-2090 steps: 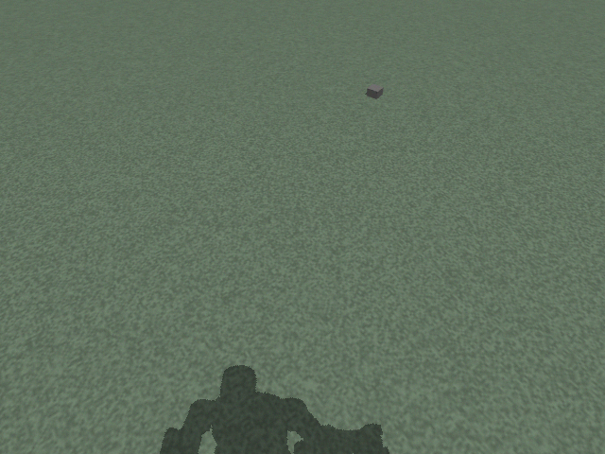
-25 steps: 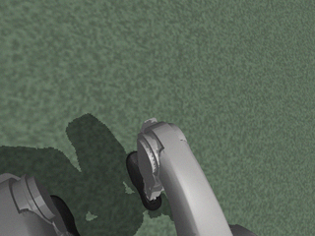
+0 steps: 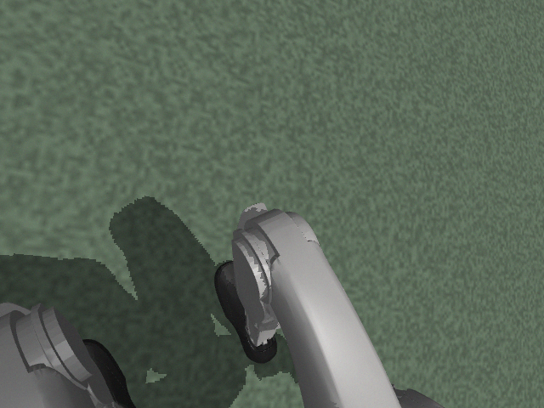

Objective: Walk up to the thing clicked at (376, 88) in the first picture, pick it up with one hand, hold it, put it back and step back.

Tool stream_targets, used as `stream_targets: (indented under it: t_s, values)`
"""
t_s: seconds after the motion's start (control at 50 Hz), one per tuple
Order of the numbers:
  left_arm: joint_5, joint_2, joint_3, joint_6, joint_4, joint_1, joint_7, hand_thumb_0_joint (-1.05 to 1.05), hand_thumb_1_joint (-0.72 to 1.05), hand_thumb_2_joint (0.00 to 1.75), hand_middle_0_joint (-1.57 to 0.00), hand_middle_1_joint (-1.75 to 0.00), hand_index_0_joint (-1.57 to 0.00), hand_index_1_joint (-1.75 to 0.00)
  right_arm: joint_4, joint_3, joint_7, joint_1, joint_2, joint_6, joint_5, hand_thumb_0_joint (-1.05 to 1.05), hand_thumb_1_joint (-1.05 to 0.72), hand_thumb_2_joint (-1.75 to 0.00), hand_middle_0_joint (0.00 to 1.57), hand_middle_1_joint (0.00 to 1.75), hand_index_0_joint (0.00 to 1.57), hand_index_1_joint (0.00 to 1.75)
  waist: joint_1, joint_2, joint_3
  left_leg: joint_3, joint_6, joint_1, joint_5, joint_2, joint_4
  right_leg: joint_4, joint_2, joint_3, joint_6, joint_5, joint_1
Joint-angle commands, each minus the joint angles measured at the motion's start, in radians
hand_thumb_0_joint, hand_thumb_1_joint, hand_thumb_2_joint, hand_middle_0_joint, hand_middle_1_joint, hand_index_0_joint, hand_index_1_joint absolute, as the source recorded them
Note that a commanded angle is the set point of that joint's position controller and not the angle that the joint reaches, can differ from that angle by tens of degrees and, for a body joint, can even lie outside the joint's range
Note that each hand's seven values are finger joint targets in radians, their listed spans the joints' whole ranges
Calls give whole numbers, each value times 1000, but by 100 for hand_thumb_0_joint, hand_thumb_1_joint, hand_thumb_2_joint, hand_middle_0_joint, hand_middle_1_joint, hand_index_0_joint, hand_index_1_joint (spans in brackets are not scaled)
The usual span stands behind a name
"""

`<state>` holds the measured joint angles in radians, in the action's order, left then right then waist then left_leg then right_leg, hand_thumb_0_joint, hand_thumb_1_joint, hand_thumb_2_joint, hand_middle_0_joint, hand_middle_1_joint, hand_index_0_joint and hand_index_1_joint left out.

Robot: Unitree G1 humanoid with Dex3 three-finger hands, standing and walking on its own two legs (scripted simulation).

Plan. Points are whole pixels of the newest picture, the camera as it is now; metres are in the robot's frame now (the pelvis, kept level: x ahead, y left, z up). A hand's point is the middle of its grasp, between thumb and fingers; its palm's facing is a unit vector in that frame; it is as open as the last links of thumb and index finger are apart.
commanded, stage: rise first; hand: left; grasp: from above
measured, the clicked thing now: out of the picture +0.49 +0.32 -0.31
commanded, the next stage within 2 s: approach in 1.86 s
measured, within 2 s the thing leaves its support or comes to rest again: neither
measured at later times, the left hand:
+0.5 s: hand out of the picture +0.45 +0.33 -0.21, palm faces +0.02 -0.46 -0.89, open 14.3 cm
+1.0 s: hand out of the picture +0.45 +0.33 -0.21, palm faces +0.03 -0.45 -0.89, open 14.3 cm
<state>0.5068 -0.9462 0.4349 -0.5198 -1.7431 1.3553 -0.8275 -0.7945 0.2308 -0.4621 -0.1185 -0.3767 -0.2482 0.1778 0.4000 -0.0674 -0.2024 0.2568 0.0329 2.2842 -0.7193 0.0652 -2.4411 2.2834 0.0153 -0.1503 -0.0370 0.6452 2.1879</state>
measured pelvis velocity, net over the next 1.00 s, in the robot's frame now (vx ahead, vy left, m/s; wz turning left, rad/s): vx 0.00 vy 0.00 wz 0.00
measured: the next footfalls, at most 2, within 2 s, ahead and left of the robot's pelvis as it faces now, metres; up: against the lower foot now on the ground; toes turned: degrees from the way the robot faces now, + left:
none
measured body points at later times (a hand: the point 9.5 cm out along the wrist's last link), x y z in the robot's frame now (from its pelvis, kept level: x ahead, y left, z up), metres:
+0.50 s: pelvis +0.00 +0.00 +0.00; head +0.29 +0.09 +0.33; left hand +0.45 +0.35 -0.16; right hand +0.00 -0.25 -0.07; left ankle +0.06 +0.14 -0.30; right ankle +0.12 -0.12 -0.30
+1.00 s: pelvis +0.00 +0.00 +0.00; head +0.30 +0.08 +0.33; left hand +0.45 +0.35 -0.16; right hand -0.01 -0.26 -0.06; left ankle +0.06 +0.14 -0.30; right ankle +0.12 -0.12 -0.30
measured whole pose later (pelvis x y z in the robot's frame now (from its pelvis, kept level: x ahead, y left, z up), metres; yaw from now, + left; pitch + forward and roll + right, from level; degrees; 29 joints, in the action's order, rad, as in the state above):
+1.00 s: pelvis +0.00 +0.00 +0.00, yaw +0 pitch +31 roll -12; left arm 0.51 -0.95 0.43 -0.53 -1.73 1.36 -0.82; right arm -0.80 0.23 -0.47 -0.12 -0.38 -0.25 0.18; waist 0.40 -0.07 -0.21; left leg 0.26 0.03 2.28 -0.72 0.07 -2.43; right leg 2.28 0.02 -0.15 -0.04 0.64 2.19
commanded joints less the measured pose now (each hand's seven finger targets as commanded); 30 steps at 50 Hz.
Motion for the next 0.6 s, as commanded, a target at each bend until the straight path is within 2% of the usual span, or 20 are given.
stream_targets:
  t_s: [0.0,0.04,0.08,0.12,0.14,0.18,0.2,0.24,0.26,0.28,0.36,0.4,0.48,0.54,0.58]
  values:
    - [34,-216,-38,0,133,275,-27,0,-58,106,-10,-93,-6,-98,-45,-62,-7,-257,-317,6,-1,0,-91,-90,20,30,20,30,50,461,738,-108,-38,-468,217,0,236,-215,39,-87,23,-293,-437]
    - [50,-227,-33,-6,133,269,-29,0,-58,106,-10,-93,-5,-98,-46,-68,-7,-260,-319,7,-7,0,-91,-90,20,30,20,30,42,472,744,-101,-35,-490,215,3,243,-214,38,-92,25,-288,-421]
    - [56,-211,-31,-9,116,268,-30,0,-58,106,-10,-93,-5,-98,-42,-70,-8,-268,-313,9,-9,0,-91,-90,20,30,20,30,40,480,752,-97,-31,-504,219,6,246,-211,39,-93,30,-288,-408]
    - [51,-204,-39,-9,135,287,-27,0,-59,106,-10,-93,-5,-98,-56,-75,-8,-261,-318,9,-8,0,-91,-90,20,30,20,30,44,489,732,-90,-32,-496,200,8,253,-207,36,-96,30,-276,-397]
    - [50,-185,-54,-11,139,275,-21,0,-59,107,-9,-94,-5,-99,-52,-74,-9,-260,-312,7,-5,0,-90,-90,20,30,20,30,57,476,720,-93,-34,-496,200,4,249,-207,37,-97,28,-276,-397]
    - [50,-185,-47,-9,130,265,-24,0,-58,106,-10,-92,-6,-97,-46,-77,-10,-273,-313,9,-12,0,-90,-90,20,30,20,30,48,465,732,-95,-34,-487,215,6,243,-210,41,-93,29,-284,-402]
    - [44,-178,-46,-9,127,264,-22,0,-56,104,-10,-93,-6,-98,-44,-73,-11,-273,-310,9,-8,0,-90,-90,20,30,20,30,50,463,733,-92,-30,-501,232,7,247,-203,40,-94,31,-297,-405]
    - [30,-170,-54,-7,117,273,-23,0,-58,105,-10,-93,-6,-98,-58,-79,-7,-265,-318,8,-5,0,-90,-90,20,30,20,30,59,458,710,-94,-34,-475,202,5,250,-212,41,-93,29,-278,-402]
    - [33,-162,-55,-5,100,262,-20,0,-58,106,-9,-94,-5,-99,-56,-79,-5,-278,-314,9,-7,0,-90,-90,20,30,20,30,61,447,708,-98,-35,-463,203,4,252,-215,43,-90,28,-278,-419]
    - [34,-162,-53,-4,100,259,-21,0,-59,107,-9,-93,-4,-99,-55,-79,-6,-278,-314,8,-9,0,-91,-90,20,30,20,30,55,442,711,-96,-33,-466,200,5,251,-215,43,-91,29,-273,-411]
    - [28,-162,-60,-1,115,278,-17,0,-58,106,-10,-94,-5,-99,-55,-74,-2,-258,-312,5,-1,0,-90,-90,20,30,20,30,65,446,700,-93,-33,-488,199,2,253,-215,38,-93,29,-275,-398]
    - [41,-183,-57,1,118,275,-23,0,-57,105,-9,-95,-5,-99,-63,-74,-3,-263,-315,2,-3,0,-90,-90,20,30,20,30,58,455,706,-97,-36,-478,191,0,248,-217,39,-91,28,-269,-403]
    - [43,-189,-48,-4,131,280,-28,0,-58,105,-10,-93,-5,-98,-64,-78,-5,-249,-319,-1,-5,0,-90,-90,20,30,20,30,52,480,708,-84,-30,-522,179,5,261,-211,34,-100,33,-256,-364]
    - [52,-181,-46,-1,116,274,-30,0,-58,106,-10,-93,-5,-98,-55,-75,-9,-272,-317,4,-7,0,-90,-90,20,30,20,30,56,482,732,-88,-27,-518,213,7,254,-206,37,-94,33,-287,-392]
    - [44,-180,-41,0,113,279,-35,0,-57,105,-10,-93,-5,-98,-55,-73,-10,-278,-316,6,-4,0,-90,-90,20,30,20,30,58,466,732,-94,-31,-497,231,6,245,-212,38,-91,29,-305,-414]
